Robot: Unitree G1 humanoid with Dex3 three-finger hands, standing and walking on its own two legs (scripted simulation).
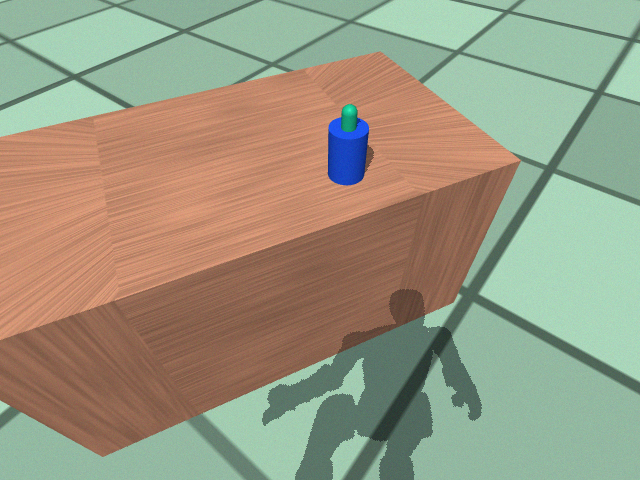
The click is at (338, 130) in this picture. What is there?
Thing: necked bottle
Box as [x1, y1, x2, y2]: [328, 104, 368, 184]
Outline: 351,104 347,104 343,107 342,115 339,118 333,120 329,124 328,128 328,175 333,181 340,184 356,183 363,177 368,126 363,120 356,117 356,108
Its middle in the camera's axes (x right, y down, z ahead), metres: +0.07 -0.22 +0.87
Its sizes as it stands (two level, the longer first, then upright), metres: 0.087 0.087 0.178
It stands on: a support 0.65 m high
